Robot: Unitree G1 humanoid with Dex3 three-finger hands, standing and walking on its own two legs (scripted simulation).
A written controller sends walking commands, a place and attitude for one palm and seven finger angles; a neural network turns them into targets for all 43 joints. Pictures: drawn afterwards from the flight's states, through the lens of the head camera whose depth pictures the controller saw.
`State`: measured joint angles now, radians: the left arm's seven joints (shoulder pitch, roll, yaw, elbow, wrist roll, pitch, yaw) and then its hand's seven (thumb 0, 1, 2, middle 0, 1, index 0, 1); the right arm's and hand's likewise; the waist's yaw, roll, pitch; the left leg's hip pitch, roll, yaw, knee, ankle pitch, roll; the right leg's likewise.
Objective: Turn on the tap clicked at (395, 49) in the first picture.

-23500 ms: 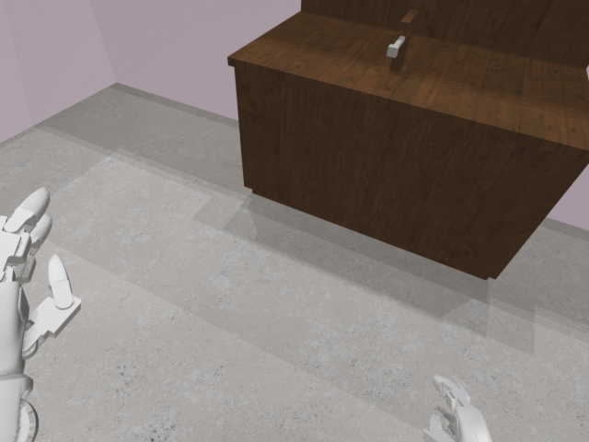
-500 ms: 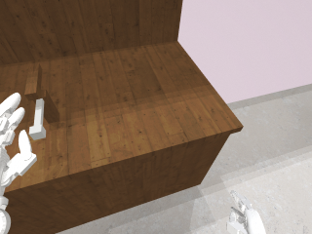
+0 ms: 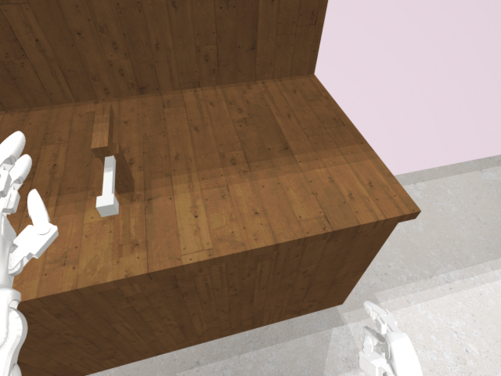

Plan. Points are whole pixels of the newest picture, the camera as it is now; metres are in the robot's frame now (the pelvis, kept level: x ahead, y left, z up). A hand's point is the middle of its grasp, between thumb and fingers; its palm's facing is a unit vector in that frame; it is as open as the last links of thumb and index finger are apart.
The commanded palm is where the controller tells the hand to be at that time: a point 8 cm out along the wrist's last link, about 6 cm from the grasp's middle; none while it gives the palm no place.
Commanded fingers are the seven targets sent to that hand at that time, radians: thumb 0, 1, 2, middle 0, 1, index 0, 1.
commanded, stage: come to a stop and stand still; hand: left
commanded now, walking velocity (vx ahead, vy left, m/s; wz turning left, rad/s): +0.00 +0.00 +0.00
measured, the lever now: (107, 205) +0.35 +0.30 +0.05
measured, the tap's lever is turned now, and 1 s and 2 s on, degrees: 0 0 0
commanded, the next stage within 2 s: look again from close up in 0.70 s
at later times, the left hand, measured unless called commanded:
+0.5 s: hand (45, 215) +0.25 +0.30 +0.15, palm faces +0.37 -0.86 -0.34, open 7.4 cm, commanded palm +0.19 +0.34 +0.17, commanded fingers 0.00 0.90 0.90 -0.20 -0.30 -0.20 -0.30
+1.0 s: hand (71, 222) +0.25 +0.26 +0.16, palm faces +0.38 -0.85 -0.35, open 7.4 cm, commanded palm +0.19 +0.30 +0.17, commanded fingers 0.00 0.90 0.90 -0.20 -0.30 -0.20 -0.30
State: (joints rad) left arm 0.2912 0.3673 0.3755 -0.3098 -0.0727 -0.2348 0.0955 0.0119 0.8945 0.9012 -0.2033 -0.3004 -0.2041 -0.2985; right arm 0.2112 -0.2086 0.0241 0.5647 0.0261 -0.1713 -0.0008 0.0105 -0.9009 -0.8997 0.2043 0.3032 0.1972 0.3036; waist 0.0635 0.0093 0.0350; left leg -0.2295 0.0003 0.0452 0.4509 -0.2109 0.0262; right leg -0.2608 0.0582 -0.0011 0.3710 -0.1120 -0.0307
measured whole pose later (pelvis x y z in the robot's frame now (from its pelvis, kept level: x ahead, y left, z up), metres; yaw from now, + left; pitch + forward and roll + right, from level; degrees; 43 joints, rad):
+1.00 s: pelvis +0.03 +0.02 +0.00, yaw +0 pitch -1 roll -1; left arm 0.43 0.34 0.34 -0.44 -0.05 -0.21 0.10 0.01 0.89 0.90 -0.21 -0.30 -0.21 -0.30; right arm 0.20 -0.20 0.01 0.57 0.01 -0.10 -0.03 0.01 -0.90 -0.90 0.21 0.30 0.20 0.30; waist 0.02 -0.01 0.05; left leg -0.17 -0.02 0.05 0.44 -0.25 0.05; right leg -0.21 0.03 -0.02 0.38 -0.16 -0.02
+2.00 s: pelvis +0.03 +0.03 -0.01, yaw +4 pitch +2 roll +1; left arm 0.38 0.47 0.40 -0.47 -0.09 -0.26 0.11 0.01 0.89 0.90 -0.21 -0.30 -0.21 -0.30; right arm 0.21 -0.23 0.01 0.62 0.01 -0.19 0.04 0.01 -0.90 -0.90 0.20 0.30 0.20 0.30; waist 0.05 -0.08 0.10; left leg -0.28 -0.09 0.02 0.51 -0.27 0.07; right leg -0.34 -0.03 -0.03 0.55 -0.25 0.00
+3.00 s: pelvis -0.02 +0.01 -0.01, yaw +2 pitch -1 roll +0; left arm 0.11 0.49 0.48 -0.27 -0.06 -0.27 0.06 0.01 0.89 0.90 -0.21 -0.30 -0.21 -0.30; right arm 0.20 -0.21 0.02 0.62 0.03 -0.19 0.01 0.01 -0.90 -0.90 0.20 0.30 0.20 0.30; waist 0.08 -0.02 0.08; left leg -0.29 -0.01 0.05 0.52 -0.21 0.04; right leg -0.32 0.02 -0.03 0.46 -0.12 -0.03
